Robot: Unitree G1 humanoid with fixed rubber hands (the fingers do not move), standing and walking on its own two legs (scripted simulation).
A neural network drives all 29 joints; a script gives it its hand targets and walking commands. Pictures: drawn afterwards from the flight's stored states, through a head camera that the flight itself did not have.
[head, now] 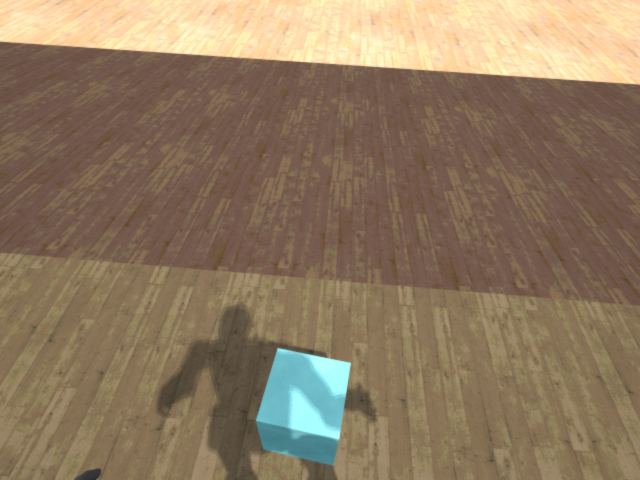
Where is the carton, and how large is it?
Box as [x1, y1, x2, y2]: [256, 348, 350, 465]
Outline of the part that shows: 278,348 256,418 263,448 332,465 339,436 350,363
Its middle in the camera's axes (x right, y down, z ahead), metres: -0.04 +0.48 +1.10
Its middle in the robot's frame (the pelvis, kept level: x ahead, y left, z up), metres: +0.45 +0.03 -0.66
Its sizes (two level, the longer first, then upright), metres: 0.210 0.200 0.250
